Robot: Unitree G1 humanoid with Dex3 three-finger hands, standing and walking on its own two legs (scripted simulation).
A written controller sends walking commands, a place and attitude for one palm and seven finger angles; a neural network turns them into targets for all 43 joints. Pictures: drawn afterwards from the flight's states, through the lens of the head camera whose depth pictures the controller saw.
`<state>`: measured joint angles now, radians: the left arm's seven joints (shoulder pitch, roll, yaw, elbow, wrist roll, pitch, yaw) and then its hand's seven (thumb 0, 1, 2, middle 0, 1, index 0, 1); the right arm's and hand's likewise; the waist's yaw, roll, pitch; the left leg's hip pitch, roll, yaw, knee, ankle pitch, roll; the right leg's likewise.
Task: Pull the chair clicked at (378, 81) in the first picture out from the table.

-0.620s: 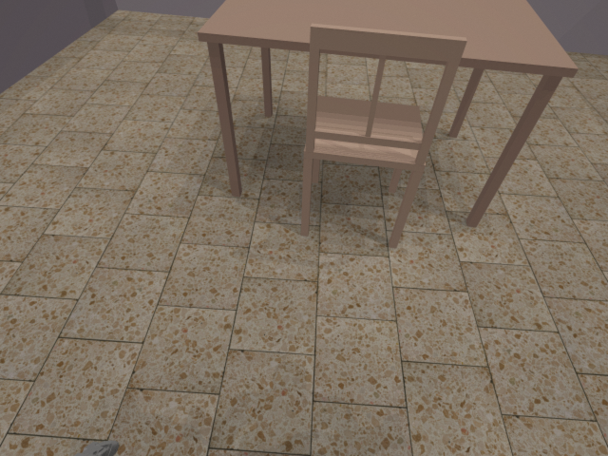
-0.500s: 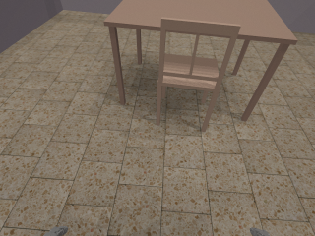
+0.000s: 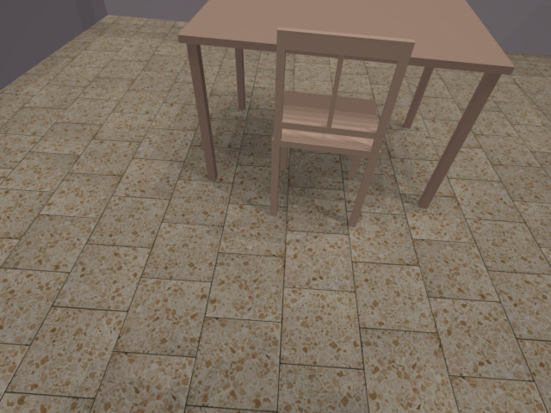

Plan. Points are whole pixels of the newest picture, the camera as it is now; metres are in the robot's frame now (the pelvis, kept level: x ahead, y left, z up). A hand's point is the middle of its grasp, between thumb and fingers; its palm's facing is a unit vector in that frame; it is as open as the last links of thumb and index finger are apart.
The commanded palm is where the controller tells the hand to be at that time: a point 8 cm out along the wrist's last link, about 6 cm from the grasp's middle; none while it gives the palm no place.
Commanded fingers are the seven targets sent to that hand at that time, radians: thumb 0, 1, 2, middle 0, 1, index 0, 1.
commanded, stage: stand and wait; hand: left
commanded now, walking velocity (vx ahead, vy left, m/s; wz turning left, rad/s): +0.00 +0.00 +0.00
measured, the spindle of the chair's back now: (334, 93) +1.11 -0.13 -0.10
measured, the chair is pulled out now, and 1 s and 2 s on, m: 0.00 0.00 0.00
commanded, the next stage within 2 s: look at it before walking up in 0.32 s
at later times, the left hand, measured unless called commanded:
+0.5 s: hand out of the picture +0.06 +0.24 -0.16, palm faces -0.03 -0.95 -0.32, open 7.4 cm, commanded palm none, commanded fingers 0.00 0.90 0.90 -0.20 -0.30 -0.20 -0.30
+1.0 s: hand out of the picture +0.06 +0.24 -0.16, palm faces -0.03 -0.94 -0.33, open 7.4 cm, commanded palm none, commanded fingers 0.00 0.90 0.90 -0.20 -0.30 -0.20 -0.30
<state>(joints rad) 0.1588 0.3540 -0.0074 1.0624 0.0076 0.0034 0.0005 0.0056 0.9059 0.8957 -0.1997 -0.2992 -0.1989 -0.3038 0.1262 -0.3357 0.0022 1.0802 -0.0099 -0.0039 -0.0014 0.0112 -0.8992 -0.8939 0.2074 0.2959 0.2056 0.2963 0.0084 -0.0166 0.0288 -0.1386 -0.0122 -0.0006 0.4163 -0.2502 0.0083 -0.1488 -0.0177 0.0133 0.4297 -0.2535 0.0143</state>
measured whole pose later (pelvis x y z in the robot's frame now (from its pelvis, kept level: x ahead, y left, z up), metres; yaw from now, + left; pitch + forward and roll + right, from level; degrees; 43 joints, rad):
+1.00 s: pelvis -0.01 -0.01 +0.00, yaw +0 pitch -1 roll +0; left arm 0.15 0.34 -0.01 1.09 0.01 -0.01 0.00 0.00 0.91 0.90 -0.20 -0.30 -0.20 -0.30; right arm 0.11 -0.33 0.01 1.11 -0.01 -0.01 0.00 0.01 -0.90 -0.89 0.21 0.30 0.21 0.30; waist 0.01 -0.01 0.03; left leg -0.13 0.00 0.00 0.36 -0.21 -0.01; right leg -0.14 -0.01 0.01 0.38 -0.22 0.00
